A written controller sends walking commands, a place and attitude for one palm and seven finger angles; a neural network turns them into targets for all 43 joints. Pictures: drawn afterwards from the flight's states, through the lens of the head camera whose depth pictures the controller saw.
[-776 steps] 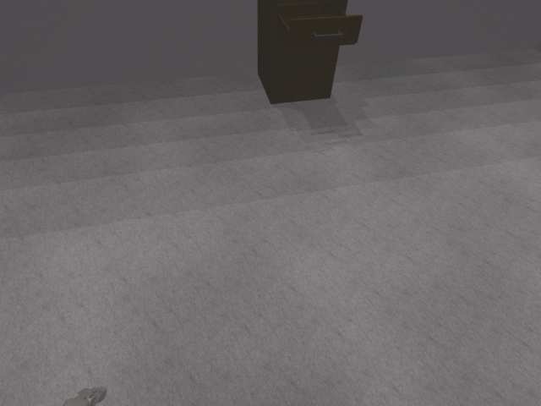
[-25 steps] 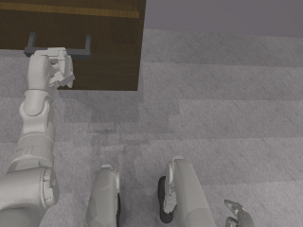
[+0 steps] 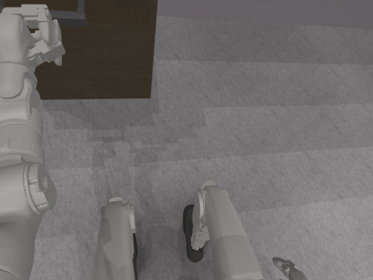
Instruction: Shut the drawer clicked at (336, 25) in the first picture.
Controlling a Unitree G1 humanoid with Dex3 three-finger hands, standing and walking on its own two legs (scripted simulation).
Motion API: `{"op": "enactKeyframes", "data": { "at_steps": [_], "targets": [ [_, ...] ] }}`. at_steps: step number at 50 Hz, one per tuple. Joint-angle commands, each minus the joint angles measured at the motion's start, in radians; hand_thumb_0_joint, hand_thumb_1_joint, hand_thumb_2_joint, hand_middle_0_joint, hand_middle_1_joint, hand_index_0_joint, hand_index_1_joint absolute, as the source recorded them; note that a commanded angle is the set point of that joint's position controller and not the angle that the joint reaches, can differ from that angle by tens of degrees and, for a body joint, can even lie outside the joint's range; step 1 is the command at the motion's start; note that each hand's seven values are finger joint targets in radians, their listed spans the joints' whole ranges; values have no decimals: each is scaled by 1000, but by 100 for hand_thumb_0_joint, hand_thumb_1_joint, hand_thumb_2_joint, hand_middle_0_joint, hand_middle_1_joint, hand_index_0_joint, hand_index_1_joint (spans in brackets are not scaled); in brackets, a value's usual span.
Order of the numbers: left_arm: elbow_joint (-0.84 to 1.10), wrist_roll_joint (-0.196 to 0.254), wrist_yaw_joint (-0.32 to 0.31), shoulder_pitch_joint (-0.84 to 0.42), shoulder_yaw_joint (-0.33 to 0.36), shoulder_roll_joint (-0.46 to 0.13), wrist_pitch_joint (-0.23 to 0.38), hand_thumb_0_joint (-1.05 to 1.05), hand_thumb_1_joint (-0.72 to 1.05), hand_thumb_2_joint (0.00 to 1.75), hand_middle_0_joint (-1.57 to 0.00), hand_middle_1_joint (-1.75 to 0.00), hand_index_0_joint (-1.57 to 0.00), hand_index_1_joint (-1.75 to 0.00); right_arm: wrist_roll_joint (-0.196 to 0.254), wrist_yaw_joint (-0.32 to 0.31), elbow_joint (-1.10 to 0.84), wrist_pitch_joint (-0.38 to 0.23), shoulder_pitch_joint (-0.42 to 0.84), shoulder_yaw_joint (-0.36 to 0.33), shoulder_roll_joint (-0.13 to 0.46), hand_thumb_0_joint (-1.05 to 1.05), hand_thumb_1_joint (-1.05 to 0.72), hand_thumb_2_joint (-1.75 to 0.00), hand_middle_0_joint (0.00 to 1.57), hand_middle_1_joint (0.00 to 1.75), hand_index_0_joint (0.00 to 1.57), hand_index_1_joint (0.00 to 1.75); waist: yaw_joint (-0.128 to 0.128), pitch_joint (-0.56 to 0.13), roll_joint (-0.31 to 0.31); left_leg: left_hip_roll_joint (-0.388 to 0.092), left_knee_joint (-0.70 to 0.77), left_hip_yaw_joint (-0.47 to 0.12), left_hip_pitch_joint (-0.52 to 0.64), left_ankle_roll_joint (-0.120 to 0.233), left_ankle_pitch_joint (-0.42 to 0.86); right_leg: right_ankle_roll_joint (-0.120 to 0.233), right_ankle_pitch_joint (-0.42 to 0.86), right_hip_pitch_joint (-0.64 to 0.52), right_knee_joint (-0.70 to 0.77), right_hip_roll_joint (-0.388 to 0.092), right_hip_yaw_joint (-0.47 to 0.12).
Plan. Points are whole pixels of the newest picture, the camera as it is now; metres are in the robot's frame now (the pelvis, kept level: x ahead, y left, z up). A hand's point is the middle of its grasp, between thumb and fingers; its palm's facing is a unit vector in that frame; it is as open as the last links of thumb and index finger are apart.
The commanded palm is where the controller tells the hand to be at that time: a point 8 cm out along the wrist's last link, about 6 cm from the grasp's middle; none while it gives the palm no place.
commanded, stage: push the drawer shut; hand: left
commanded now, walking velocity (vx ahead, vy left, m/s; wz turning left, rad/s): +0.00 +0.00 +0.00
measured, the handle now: (41, 7) +0.63 +0.22 +0.03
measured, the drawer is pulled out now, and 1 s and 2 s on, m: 0.06 0.00 0.00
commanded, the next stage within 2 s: pull the fist back off the drawer in 0.74 s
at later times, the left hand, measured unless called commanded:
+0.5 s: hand (57, 14) +0.62 +0.19 +0.03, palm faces +0.01 -1.00 -0.05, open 3.2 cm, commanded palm +0.62 +0.19 +0.03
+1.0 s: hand (49, 6) +0.63 +0.20 +0.04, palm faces +0.01 -1.00 -0.08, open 3.4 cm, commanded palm +0.64 +0.18 +0.03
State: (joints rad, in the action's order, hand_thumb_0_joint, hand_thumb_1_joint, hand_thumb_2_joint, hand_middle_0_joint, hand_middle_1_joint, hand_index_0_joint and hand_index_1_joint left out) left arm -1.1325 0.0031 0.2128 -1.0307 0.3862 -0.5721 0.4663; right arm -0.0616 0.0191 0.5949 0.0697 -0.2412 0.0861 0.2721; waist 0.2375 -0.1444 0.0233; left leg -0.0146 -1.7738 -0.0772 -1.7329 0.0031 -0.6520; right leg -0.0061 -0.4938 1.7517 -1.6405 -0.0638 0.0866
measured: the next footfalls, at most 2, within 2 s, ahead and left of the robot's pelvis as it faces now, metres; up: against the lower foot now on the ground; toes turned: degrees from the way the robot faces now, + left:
none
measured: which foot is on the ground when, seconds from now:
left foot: down 0.00-1.00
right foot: down 0.00-1.00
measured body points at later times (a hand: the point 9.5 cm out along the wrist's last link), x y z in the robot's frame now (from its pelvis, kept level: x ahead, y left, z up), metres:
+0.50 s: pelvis +0.00 +0.01 -0.01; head +0.24 +0.06 +0.37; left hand +0.61 +0.25 +0.04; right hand -0.01 -0.25 -0.10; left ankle +0.06 +0.12 -0.50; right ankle +0.11 -0.13 -0.50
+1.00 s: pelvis -0.02 +0.01 -0.02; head +0.24 +0.07 +0.34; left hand +0.62 +0.26 +0.04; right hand -0.04 -0.25 -0.10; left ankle +0.06 +0.12 -0.50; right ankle +0.11 -0.13 -0.50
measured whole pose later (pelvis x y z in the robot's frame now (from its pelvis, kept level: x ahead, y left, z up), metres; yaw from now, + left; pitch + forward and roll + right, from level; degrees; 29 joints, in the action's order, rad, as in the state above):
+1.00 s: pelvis -0.02 +0.01 -0.02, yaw -3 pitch +38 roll -9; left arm -1.29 -0.14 0.21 -1.43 0.36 -0.86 0.29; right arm -0.09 0.04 0.57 0.10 -0.31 0.16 0.26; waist 0.39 -0.09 0.02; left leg -0.01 -1.85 -0.11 -1.90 0.01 -0.62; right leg -0.02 -0.45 1.88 -1.66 -0.06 0.12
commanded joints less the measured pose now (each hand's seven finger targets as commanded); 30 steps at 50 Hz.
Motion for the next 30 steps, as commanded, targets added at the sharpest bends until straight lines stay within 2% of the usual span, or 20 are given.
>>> {"op": "enactKeyframes", "data": {
  "at_steps": [1, 3, 6, 7, 9, 10, 13, 15, 17, 19, 21, 23, 24, 26, 28, 30],
  "targets": [
    [224, 15, -24, -554, 70, -294, 51, 0, 90, 90, -140, -160, -140, -160, 0, -16, -40, -3, -192, -66, 215, 0, -90, -90, 20, 30, 20, 30, 38, -659, 247, 23, 251, -16, 379, 33, 175, 33, 40, -401, 178, 72, -31],
    [206, 10, -21, -571, 63, -292, 39, 0, 90, 90, -140, -160, -140, -160, -1, -14, -39, 0, -201, -63, 215, 0, -90, -90, 20, 30, 20, 30, 54, -639, 232, 19, 245, -16, 358, 37, 167, 30, 38, -394, 179, 76, -30],
    [207, -1, -21, -602, 62, -303, 30, 0, 90, 90, -140, -160, -140, -160, -5, -10, -38, 6, -214, -60, 218, 0, -90, -90, 20, 30, 20, 30, 57, -650, 279, 18, 247, -24, 384, 33, 181, 33, 45, -367, 171, 75, -23],
    [211, -1, -24, -614, 81, -326, 27, 0, 90, 90, -140, -160, -140, -160, -6, -9, -37, 7, -222, -59, 221, 0, -90, -90, 20, 30, 20, 30, 64, -658, 259, 15, 242, -28, 383, 35, 188, 31, 51, -369, 168, 77, -22],
    [201, -12, -26, -629, 69, -320, 20, 0, 90, 90, -140, -160, -140, -160, -8, -8, -40, 13, -230, -55, 221, 0, -90, -90, 20, 30, 20, 30, 69, -648, 291, 14, 248, -38, 407, 30, 202, 35, 54, -337, 157, 75, -15],
    [193, -15, -28, -638, 68, -323, 15, 0, 90, 90, -140, -160, -140, -160, -9, -6, -36, 16, -235, -56, 225, 0, -90, -90, 20, 30, 20, 30, 73, -641, 285, 12, 249, -42, 407, 29, 193, 33, 50, -328, 159, 76, -12],
    [183, -29, -34, -671, 83, -362, 2, 0, 90, 90, -140, -160, -140, -160, -12, -4, -36, 24, -249, -49, 226, 0, -90, -90, 20, 30, 20, 30, 83, -638, 287, 12, 240, -40, 383, 32, 195, 33, 55, -335, 155, 77, -11],
    [188, -38, -35, -710, 58, -344, -3, 0, 90, 90, -140, -160, -140, -160, -14, -2, -32, 27, -257, -48, 227, 0, -90, -90, 20, 30, 20, 30, 99, -648, 311, 10, 237, -48, 408, 30, 206, 34, 62, -310, 151, 77, -8],
    [174, -52, -40, -724, 62, -366, -11, 0, 90, 90, -140, -160, -140, -160, -17, 0, -31, 33, -266, -44, 230, 0, -90, -90, 20, 30, 20, 30, 101, -643, 330, 9, 236, -54, 415, 28, 211, 35, 62, -293, 145, 76, -4],
    [193, -56, -44, -755, 39, -335, -15, 0, 90, 90, -140, -160, -140, -160, -20, 4, -32, 35, -275, -46, 225, 0, -90, -90, 20, 30, 20, 30, 115, -664, 362, 8, 233, -60, 458, 25, 247, 36, 85, -275, 143, 76, -2],
    [171, -66, -49, -768, 66, -386, -25, 0, 90, 90, -140, -160, -140, -160, -21, 4, -28, 41, -281, -41, 230, 0, -90, -90, 20, 30, 20, 30, 117, -654, 354, 8, 224, -56, 432, 26, 248, 35, 87, -286, 141, 77, -1],
    [188, -75, -48, -790, 64, -397, -28, 0, 90, 90, -140, -160, -140, -160, -24, 6, -30, 45, -287, -39, 230, 0, -90, -90, 20, 30, 20, 30, 122, -671, 356, 8, 217, -54, 431, 29, 259, 35, 96, -301, 142, 78, -2],
    [174, -80, -46, -788, 45, -376, -34, 0, 90, 90, -140, -160, -140, -160, -23, 9, -33, 46, -287, -38, 225, 0, -90, -90, 20, 30, 20, 30, 126, -662, 388, 9, 220, -54, 444, 27, 265, 38, 98, -283, 142, 79, -2],
    [185, -80, -50, -822, 57, -398, -40, 0, 90, 90, -140, -160, -140, -160, -26, 11, -29, 50, -295, -37, 230, 0, -90, -90, 20, 30, 20, 30, 137, -671, 388, 8, 210, -56, 448, 28, 281, 36, 110, -283, 143, 80, -2],
    [175, -91, -50, -818, 76, -437, -47, 0, 90, 90, -140, -160, -140, -160, -27, 12, -32, 55, -299, -31, 232, 0, -90, -90, 20, 30, 20, 30, 132, -675, 389, 7, 209, -57, 436, 27, 285, 37, 112, -296, 137, 82, 1],
    [174, -93, -46, -856, 28, -382, -52, 0, 90, 90, -140, -160, -140, -160, -26, 14, -26, 57, -299, -33, 228, 0, -90, -90, 20, 30, 20, 30, 157, -649, 403, 4, 207, -63, 456, 28, 280, 36, 112, -257, 140, 82, 5]
  ]
}}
